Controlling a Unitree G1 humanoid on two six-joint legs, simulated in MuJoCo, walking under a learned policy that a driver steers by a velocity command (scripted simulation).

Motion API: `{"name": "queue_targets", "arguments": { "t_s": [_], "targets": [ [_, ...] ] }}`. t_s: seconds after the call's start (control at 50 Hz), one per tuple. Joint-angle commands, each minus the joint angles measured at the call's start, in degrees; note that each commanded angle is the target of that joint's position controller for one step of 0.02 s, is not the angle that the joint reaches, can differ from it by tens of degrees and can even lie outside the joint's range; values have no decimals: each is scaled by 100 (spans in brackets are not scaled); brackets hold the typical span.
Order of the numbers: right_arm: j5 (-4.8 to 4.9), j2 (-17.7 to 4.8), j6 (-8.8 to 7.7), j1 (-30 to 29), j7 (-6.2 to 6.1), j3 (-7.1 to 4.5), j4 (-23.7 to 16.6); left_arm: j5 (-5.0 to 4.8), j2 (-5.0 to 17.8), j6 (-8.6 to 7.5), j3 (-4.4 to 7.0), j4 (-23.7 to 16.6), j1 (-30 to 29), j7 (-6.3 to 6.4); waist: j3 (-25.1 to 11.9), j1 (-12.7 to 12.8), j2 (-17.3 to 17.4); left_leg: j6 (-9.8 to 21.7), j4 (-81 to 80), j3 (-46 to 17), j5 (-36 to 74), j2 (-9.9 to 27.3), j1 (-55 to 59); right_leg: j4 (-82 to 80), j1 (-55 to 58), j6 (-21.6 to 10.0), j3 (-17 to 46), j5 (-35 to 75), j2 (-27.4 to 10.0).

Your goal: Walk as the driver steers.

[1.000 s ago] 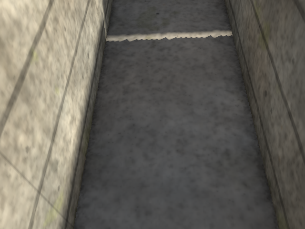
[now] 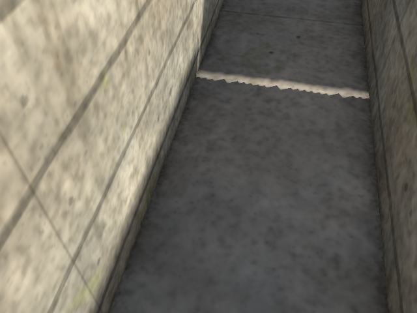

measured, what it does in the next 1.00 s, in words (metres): stands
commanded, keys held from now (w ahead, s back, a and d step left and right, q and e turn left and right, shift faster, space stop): no key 0.76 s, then w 0.24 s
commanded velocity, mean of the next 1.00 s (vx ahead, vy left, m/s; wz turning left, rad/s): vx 0.05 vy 0.00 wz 0.00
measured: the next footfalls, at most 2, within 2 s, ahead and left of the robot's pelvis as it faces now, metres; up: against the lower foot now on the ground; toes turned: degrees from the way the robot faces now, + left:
right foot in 1.46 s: +0.44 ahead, -0.14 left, +0.00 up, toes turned +0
left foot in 1.94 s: +0.68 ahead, +0.09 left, +0.00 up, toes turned +2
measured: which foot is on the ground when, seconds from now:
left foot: down 0.00-1.00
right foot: down 0.00-1.00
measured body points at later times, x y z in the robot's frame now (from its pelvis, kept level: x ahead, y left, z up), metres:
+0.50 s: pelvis +0.00 -0.01 +0.00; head +0.01 -0.01 +0.45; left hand +0.07 +0.25 -0.14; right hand +0.05 -0.27 -0.14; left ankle -0.01 +0.15 -0.74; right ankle -0.02 -0.09 -0.74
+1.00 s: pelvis +0.02 +0.01 -0.01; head +0.03 +0.02 +0.44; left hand +0.05 +0.27 -0.16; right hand +0.05 -0.26 -0.15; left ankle +0.00 +0.13 -0.73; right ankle -0.02 -0.09 -0.74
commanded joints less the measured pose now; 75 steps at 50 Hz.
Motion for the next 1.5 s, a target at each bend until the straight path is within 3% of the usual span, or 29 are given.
{"name": "queue_targets", "arguments": {
  "t_s": [0.02,0.76,0.78,0.82,0.86,0.9,0.94,0.96,0.98,1.0,1.02,1.04,1.06,1.08,1.1,1.12,1.14,1.16,1.18,1.2,1.26,1.3,1.34,1.38,1.42,1.44,1.46,1.48,1.5],
  "targets": [
    [48,-536,-74,107,-43,-120,-139,-32,669,-68,137,-218,93,6,-156,32,-62,23,-309,-127,1008,-9,-24,-535,88,-38,660,2026,-490],
    [37,-504,-121,72,-72,-143,607,-29,689,-18,70,360,156,40,-91,43,-46,83,-525,-39,847,-13,-11,-588,-97,-57,626,1205,-326],
    [30,-430,-113,190,-73,-128,672,-20,639,-11,59,430,246,45,-199,33,-85,92,-544,21,370,-68,32,-655,-68,-63,617,608,-294],
    [99,-471,-73,265,-108,-164,684,-112,788,11,122,445,262,71,9,22,-241,195,-203,200,-1179,-248,-216,-667,-456,-234,698,-1565,-234],
    [137,-462,-154,224,-118,-169,585,-188,855,-29,155,391,357,90,405,58,-369,359,55,159,-1913,-175,-813,-752,-764,-475,1104,-2855,-477],
    [163,-356,-309,114,-85,-153,503,-230,915,-133,199,407,576,83,457,142,-643,370,598,353,-1352,-177,-1221,-961,-504,-755,1761,-2964,-915],
    [164,-322,-420,-31,-15,-152,432,-254,1126,-213,275,398,729,58,541,180,-901,377,1268,587,-907,-99,-1485,-1367,-427,-1153,2619,-3097,-1490],
    [110,-362,-474,-30,53,-157,403,-204,1161,-259,266,357,706,47,588,144,-933,447,1470,539,-953,11,-1377,-1563,-681,-1254,2901,-3199,-1676],
    [146,-407,-494,5,75,-175,355,-290,1140,-323,258,290,538,29,717,29,-919,512,1297,578,-1000,59,-1153,-1647,-962,-1247,2885,-3148,-1734],
    [159,-350,-517,131,106,-153,380,-306,1096,-333,245,196,288,10,729,-117,-886,590,746,693,-963,45,-668,-1471,-1208,-1102,2484,-2769,-1563],
    [224,-295,-499,625,75,-141,532,-298,979,-280,214,169,133,19,674,-398,-859,626,38,781,-861,-38,160,-1075,-1606,-831,1922,-2329,-1166],
    [202,-503,-479,1276,54,-219,751,-279,746,-285,155,99,-22,21,519,-612,-351,666,-296,345,-697,71,932,-184,-2027,-522,1358,-1633,-720],
    [231,-1110,-521,1921,52,-388,860,-301,513,-402,75,-94,-174,-2,403,-742,1325,1183,-1031,-1552,-1155,995,1406,1545,-2713,-143,305,-673,34],
    [219,-1280,-556,2439,123,-440,926,-280,670,-569,119,-149,-126,19,223,-830,2289,1913,-1759,-3598,-643,2111,1971,3316,-3611,55,263,-1810,250],
    [222,-829,-623,2166,169,-300,811,-339,919,-645,190,-78,-56,21,327,-620,1272,2027,-1596,-3615,-334,2281,2040,4390,-4183,-26,944,-1790,27],
    [222,-842,-652,1908,194,-301,669,-363,889,-634,191,-21,42,0,315,-450,844,1837,-1425,-2915,128,2130,2179,4797,-4475,-107,898,-1315,-109],
    [208,-900,-675,1634,188,-310,562,-311,816,-586,161,-3,-100,-12,294,-370,399,1616,-1518,-2366,397,1997,2132,4510,-4610,-172,871,-648,-310],
    [185,-766,-659,1465,184,-262,507,-246,806,-526,170,-15,-326,-28,403,-330,215,1388,-1614,-1835,912,1837,1926,3925,-4505,-154,903,-159,-475],
    [159,-655,-589,1467,181,-202,517,-206,762,-463,174,-27,-500,-37,368,-333,258,1177,-1773,-1320,1223,1557,1869,3296,-4262,-61,630,193,-581],
    [137,-659,-512,1577,173,-181,554,-183,528,-412,95,-42,-649,-56,409,-358,421,1097,-1793,-1005,1711,1411,1710,2900,-4083,50,341,444,-541],
    [167,-912,-364,1692,77,-198,466,-153,195,-391,-83,-227,-1255,-201,414,-475,550,1062,-2011,-331,2014,1169,1157,1683,-3416,249,-74,1145,-470],
    [198,-1038,-368,1679,50,-214,409,-194,193,-396,-154,-325,-1594,-301,491,-531,615,1043,-2264,-84,1744,1102,746,999,-2818,235,-261,1637,-376],
    [239,-1103,-412,1670,60,-225,422,-189,353,-393,-165,-424,-1816,-361,583,-455,726,1018,-2405,-10,1700,1214,719,638,-2452,128,-197,1939,-366],
    [245,-1187,-439,1539,91,-268,368,-139,571,-410,-135,-452,-1850,-394,611,-276,846,907,-2200,125,2441,1356,966,330,-2189,-26,-132,1924,-322],
    [222,-1255,-430,1484,97,-282,359,-64,950,-423,30,-350,-1371,-431,23,82,1015,764,-1278,366,4441,1331,1422,304,-1350,-201,-301,1603,-69],
    [206,-1250,-395,1496,104,-265,359,-67,1131,-390,147,-128,-637,-423,-469,472,1082,674,-394,497,5302,1232,1387,382,-441,-341,-420,1494,119],
    [210,-1184,-390,1576,112,-215,353,-89,1313,-314,259,192,275,-382,-923,866,1024,536,678,584,5371,1048,859,376,792,-514,-413,1531,155],
    [70,-855,-426,1819,125,-80,216,-83,1736,-227,367,424,1140,-289,-1583,989,97,292,2532,632,2773,679,-689,767,2530,-875,1137,1914,-1005],
    [179,-77,-563,2891,224,135,361,-48,2118,-207,405,603,1517,-288,-2825,387,-1885,130,4774,26,-1802,-211,-1956,-165,3553,-2006,4065,382,-2459]
  ]
}}
Velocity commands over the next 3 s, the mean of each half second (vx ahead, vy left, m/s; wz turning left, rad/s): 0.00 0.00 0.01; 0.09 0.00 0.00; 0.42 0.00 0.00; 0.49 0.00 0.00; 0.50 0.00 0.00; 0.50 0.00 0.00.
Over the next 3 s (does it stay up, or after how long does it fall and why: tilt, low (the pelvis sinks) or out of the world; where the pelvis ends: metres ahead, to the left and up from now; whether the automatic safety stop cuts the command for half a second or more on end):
stays up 1.13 -0.15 -0.01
